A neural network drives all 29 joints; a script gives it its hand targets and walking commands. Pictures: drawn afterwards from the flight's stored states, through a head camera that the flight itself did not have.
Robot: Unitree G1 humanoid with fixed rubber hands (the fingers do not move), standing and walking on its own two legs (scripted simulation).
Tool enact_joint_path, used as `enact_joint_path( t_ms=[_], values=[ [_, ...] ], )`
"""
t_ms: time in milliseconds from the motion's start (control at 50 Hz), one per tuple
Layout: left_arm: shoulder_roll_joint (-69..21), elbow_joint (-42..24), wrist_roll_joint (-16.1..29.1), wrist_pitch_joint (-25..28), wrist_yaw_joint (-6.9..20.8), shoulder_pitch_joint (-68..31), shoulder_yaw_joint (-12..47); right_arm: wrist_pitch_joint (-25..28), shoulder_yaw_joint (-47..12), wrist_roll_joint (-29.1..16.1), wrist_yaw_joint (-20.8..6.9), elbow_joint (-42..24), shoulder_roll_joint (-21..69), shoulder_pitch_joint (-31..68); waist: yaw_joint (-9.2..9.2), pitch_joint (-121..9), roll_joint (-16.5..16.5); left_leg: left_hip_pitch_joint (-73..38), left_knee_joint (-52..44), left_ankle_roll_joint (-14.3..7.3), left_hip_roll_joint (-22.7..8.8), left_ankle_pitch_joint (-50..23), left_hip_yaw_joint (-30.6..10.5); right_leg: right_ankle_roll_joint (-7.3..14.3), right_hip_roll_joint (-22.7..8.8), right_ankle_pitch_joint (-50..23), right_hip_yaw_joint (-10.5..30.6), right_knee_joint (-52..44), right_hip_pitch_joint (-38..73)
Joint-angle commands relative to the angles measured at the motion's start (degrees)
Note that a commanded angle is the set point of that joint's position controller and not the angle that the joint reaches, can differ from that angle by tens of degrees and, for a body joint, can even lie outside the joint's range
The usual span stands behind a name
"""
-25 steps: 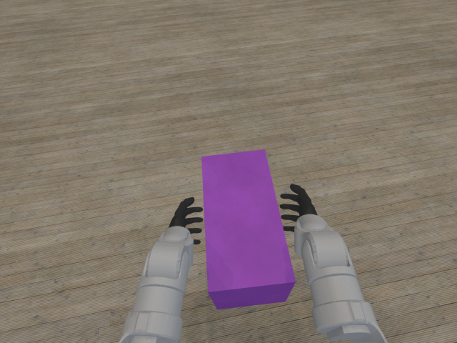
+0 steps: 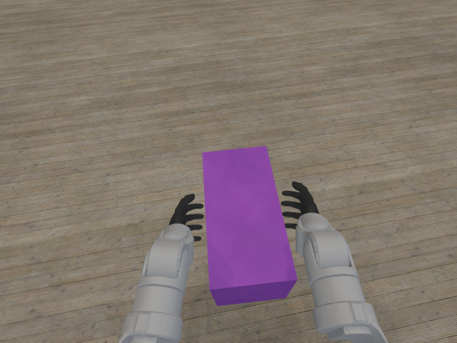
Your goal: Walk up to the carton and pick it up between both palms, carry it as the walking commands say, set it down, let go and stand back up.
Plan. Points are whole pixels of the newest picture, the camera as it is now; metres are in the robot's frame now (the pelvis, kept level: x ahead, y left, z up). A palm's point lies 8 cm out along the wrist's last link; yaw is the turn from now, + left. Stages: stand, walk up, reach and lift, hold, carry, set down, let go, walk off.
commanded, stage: carry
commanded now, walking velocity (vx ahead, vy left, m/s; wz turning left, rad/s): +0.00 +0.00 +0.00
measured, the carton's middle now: (242, 223) +0.36 +0.00 -0.05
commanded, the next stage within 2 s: hold in 0.20 s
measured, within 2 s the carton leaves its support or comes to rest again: neither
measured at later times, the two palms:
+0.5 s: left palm (157, 226) +0.29 +0.15 +0.06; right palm (298, 223) +0.28 -0.09 +0.08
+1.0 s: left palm (158, 246) +0.27 +0.16 +0.01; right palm (286, 239) +0.27 -0.07 +0.04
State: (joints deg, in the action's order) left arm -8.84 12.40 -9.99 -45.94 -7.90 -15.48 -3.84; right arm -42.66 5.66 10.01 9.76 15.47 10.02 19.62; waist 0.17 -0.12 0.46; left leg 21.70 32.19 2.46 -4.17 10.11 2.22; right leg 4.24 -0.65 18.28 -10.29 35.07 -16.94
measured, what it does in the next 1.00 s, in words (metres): shifts its weight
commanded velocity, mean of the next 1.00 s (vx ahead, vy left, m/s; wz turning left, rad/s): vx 0.00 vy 0.00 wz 0.00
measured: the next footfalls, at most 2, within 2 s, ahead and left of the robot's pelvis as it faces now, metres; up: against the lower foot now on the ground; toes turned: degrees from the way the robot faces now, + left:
none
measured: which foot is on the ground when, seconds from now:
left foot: down 0.00-1.00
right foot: down 0.00-1.00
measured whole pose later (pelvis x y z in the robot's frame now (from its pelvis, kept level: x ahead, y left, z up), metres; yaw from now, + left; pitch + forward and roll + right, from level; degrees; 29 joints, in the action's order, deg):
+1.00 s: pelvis -0.08 +0.07 -0.02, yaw -13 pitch -12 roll +0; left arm -13.4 39.7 -22.1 -35.1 -11.2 -38.4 -27.4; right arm -25.1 27.7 24.3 5.4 53.0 9.1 45.4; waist -7.5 11.7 -1.0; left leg 17.5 41.5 1.3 1.1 14.3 -4.4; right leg 0.6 4.0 13.2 5.1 41.7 -16.4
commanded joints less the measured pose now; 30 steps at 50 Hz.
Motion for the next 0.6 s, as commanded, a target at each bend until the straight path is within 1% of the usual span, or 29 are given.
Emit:
enact_joint_path(
  t_ms=[0,20,40,60,80,120,140,160,180,200,220,240,260,280,300,320,340,360,380,400,420,440,460,480,500,520,540,560,580],
  values=[
    [-55.77,-15.69,15.98,6.48,14.79,-42.0,29.07,1.81,-32.0,-14.54,-15.0,-3.84,61.33,26.29,0.18,-24.33,-4.22,-5.69,-2.96,-2.78,-2.78,-3.73,-1.19,-2.5,-10.13,-16.15,8.39,-10.82,8.92],
    [-57.17,-13.82,16.05,6.52,14.93,-39.15,29.38,1.97,-32.17,-13.33,-14.72,-5.05,61.7,24.95,0.04,-23.57,-5.81,-4.05,-1.8,-2.62,-2.02,-2.4,-0.02,-3.39,-10.51,-21.0,9.68,-12.09,10.24],
    [-57.65,-12.25,16.18,6.62,14.79,-39.27,29.39,2.08,-32.9,-15.16,-15.05,-4.28,61.84,26.23,0.25,-22.67,-1.61,-5.73,-1.08,-2.8,-1.42,0.99,0.8,-2.17,-11.82,-17.55,12.09,-13.64,7.46],
    [-58.31,-17.65,17.3,6.74,14.95,-39.6,30.29,2.15,-32.61,-15.74,-14.87,-7.2,60.6,24.91,0.35,-26.07,-0.55,-8.21,-3.32,-3.06,-1.87,-2.16,-0.8,-0.31,-10.65,-14.58,9.24,-10.97,8.6],
    [-58.32,-13.5,15.7,6.08,14.77,-38.44,29.11,2.02,-32.44,-14.38,-14.72,-6.55,61.27,26.25,-0.14,-25.13,0.63,-7.07,-3.36,-3.39,-2.61,-4.33,-0.74,-1.49,-10.58,-12.34,9.02,-11.58,8.22],
    [-57.23,-16.26,17.35,6.88,14.53,-38.95,30.63,2.09,-33.1,-15.57,-14.92,-4.43,61.74,24.06,0.19,-28.07,0.73,-10.03,-2.42,-3.32,-3.0,-10.03,-1.08,-2.33,-10.14,-23.68,9.14,-8.66,9.56],
    [-55.72,-17.94,16.65,7.17,14.49,-41.49,29.65,1.91,-31.79,-14.86,-14.91,-2.62,61.69,24.2,-0.01,-27.3,0.61,-9.47,-3.02,-3.23,-3.25,-10.34,-1.38,-2.49,-9.6,-22.8,7.29,-8.51,9.64],
    [-56.7,-13.96,15.88,6.31,14.59,-40.49,29.43,1.71,-31.65,-13.85,-14.69,-2.76,61.72,24.03,-0.39,-26.1,-0.93,-7.73,-2.15,-3.54,-3.17,-9.21,-1.08,-3.1,-9.59,-20.88,8.08,-9.71,9.43],
    [-57.24,-15.93,16.6,6.61,14.57,-38.48,30.08,1.9,-32.24,-15.0,-14.9,-5.2,60.27,24.6,-0.27,-26.62,1.88,-10.66,-2.32,-3.31,-2.84,-11.01,-0.34,-1.68,-9.1,-22.08,8.57,-8.17,8.26],
    [-52.57,-18.12,16.77,7.4,16.28,-33.33,26.02,3.21,-36.02,-15.64,-15.14,-6.4,69.97,19.06,0.07,-32.76,-11.06,-15.42,-1.38,-4.24,11.21,-16.77,-6.69,-6.75,-1.56,-43.29,24.98,-6.23,26.23],
    [-50.79,-17.09,13.97,8.06,16.55,-35.53,23.76,3.78,-34.46,-15.85,-15.55,-3.75,67.71,23.01,-2.45,-29.24,-8.39,-11.38,-3.51,-3.88,10.32,-13.78,-6.97,-8.28,-3.54,-43.86,27.2,-7.58,25.82],
    [-51.49,-14.77,13.74,8.1,17.48,-37.75,23.0,3.97,-31.93,-15.01,-14.84,-2.13,69.27,23.35,-2.68,-28.81,-7.27,-9.18,-3.83,-4.47,10.33,-11.12,-7.4,-8.56,-4.38,-37.43,27.71,-9.46,27.28],
    [-51.3,-15.31,14.81,8.44,18.29,-36.36,23.87,4.05,-30.94,-12.6,-14.89,-0.08,69.12,16.75,-1.28,-27.59,-5.59,-8.53,-4.08,-3.8,10.16,-11.21,-8.17,-8.44,-3.16,-37.38,25.94,-9.97,28.13],
    [-53.76,-16.67,15.12,8.35,18.14,-39.56,24.1,4.44,-36.01,-15.27,-15.63,-2.83,71.55,23.57,-5.18,-30.22,-5.97,-13.03,-4.36,-4.41,10.1,-14.12,-7.59,-7.69,-1.55,-34.89,23.36,-9.36,26.6],
    [-53.7,-16.75,13.42,7.26,17.45,-40.96,23.34,4.57,-36.2,-16.82,-16.29,-2.28,70.76,26.84,-9.36,-25.59,0.67,-10.65,-5.91,-3.94,9.96,-11.85,-6.51,-6.81,-1.45,-29.66,22.2,-9.4,25.8],
    [-51.98,-17.52,14.04,6.99,17.41,-41.93,22.49,3.56,-35.0,-15.13,-16.68,0.63,71.76,25.27,-8.38,-24.49,-2.78,-9.31,-4.91,-3.92,10.44,-8.33,-7.03,-6.62,-1.17,-22.65,23.22,-9.59,24.16],
    [-53.98,-19.2,15.86,7.08,17.33,-44.41,25.61,3.49,-34.34,-14.03,-17.14,1.92,72.96,22.81,-6.58,-27.01,-4.71,-12.7,-4.26,-3.51,9.65,-9.87,-7.48,-6.82,0.72,-22.03,21.14,-9.44,23.6],
    [-54.6,-15.02,15.88,6.03,17.78,-41.38,25.17,3.71,-32.36,-13.04,-17.35,0.68,69.51,22.8,-3.98,-22.33,-3.5,-11.76,-5.3,-2.64,10.19,-8.78,-7.73,-6.91,0.22,-24.06,21.35,-9.63,22.16],
    [-54.77,-8.71,12.44,5.4,17.39,-38.45,20.95,4.02,-33.64,-14.25,-17.95,0.31,69.53,31.83,-8.67,-22.41,-1.82,-12.92,-6.2,-3.53,10.12,-5.99,-7.13,-7.22,0.85,-18.0,20.27,-10.21,20.75],
    [-53.97,-7.39,13.84,4.73,17.72,-43.56,20.72,2.83,-30.08,-12.91,-17.91,7.28,68.92,27.77,-5.8,-12.95,-1.28,-10.68,-5.64,-3.11,9.71,0.63,-6.99,-6.87,-0.7,-8.46,21.73,-11.71,15.99],
    [-52.64,-6.71,11.73,4.99,17.63,-42.8,16.89,2.94,-27.73,-11.17,-17.85,10.95,68.68,26.37,-7.52,-10.94,-1.19,-13.32,-6.12,-3.26,9.71,-0.63,-6.93,-7.48,-1.17,-6.63,21.46,-14.04,13.67],
    [-55.03,-4.11,11.19,5.08,17.54,-43.26,18.22,3.4,-26.29,-9.42,-18.35,12.56,67.81,26.58,-5.99,-11.24,-2.97,-16.12,-6.61,-2.82,9.48,-1.41,-7.06,-7.09,0.29,-6.58,20.09,-14.18,12.07],
    [-56.44,-3.1,11.28,4.97,17.47,-44.22,18.03,3.59,-25.14,-10.09,-19.11,14.6,69.35,28.23,-6.13,-13.4,1.91,-14.06,-6.62,-3.24,9.6,1.77,-6.86,-6.37,0.82,-7.05,19.27,-12.18,14.71],
    [-57.59,-6.2,13.17,5.56,18.19,-51.03,21.3,4.17,-21.89,-8.19,-18.39,14.42,69.32,28.21,-0.25,-11.43,1.43,-14.18,-7.39,-3.0,9.72,2.75,-7.0,-6.19,0.88,-7.64,19.34,-13.02,13.15],
    [-61.42,0.14,11.52,5.21,17.88,-49.86,17.17,4.75,-23.08,-8.75,-19.61,12.12,68.57,38.66,-4.09,-13.63,-2.32,-15.43,-6.96,-2.76,9.19,3.63,-6.93,-5.98,2.86,-4.84,17.25,-11.94,12.45],
    [-61.4,4.44,10.46,4.36,17.68,-47.63,15.38,4.68,-19.52,-7.55,-19.39,14.24,64.5,35.9,-2.28,-6.05,0.83,-10.52,-9.08,-3.26,8.25,7.18,-7.8,-5.36,2.91,-3.23,16.21,-11.42,12.06],
    [-60.09,7.3,8.36,4.87,17.3,-46.17,11.65,4.66,-17.37,-6.14,-20.02,17.19,62.02,33.66,-3.15,-6.17,2.84,-7.64,-10.24,-3.62,7.76,11.2,-7.46,-5.28,4.07,-1.91,14.89,-10.63,13.99],
    [-61.48,4.5,7.09,5.68,16.2,-53.22,12.2,5.03,-14.1,-4.77,-20.97,19.07,61.55,39.58,-3.81,-3.56,5.96,-7.92,-12.49,-3.78,5.65,16.77,-8.69,-4.28,4.35,-0.28,13.72,-8.56,10.69],
    [-62.43,7.33,7.17,6.25,15.95,-55.96,12.43,5.28,-11.58,-2.57,-21.51,20.61,60.33,40.27,-2.28,-5.56,2.93,-7.1,-12.72,-3.66,4.71,19.59,-11.12,-4.03,4.7,2.4,12.87,-7.62,11.27]
  ],
)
